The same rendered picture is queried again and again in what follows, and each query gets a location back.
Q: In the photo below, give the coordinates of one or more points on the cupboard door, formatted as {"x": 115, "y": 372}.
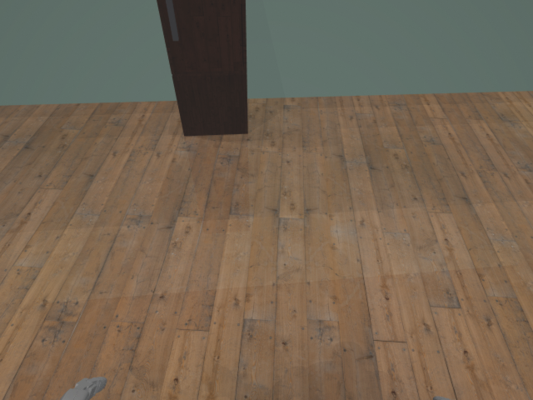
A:
{"x": 210, "y": 35}

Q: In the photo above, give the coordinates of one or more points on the robot left hand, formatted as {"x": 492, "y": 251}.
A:
{"x": 85, "y": 389}

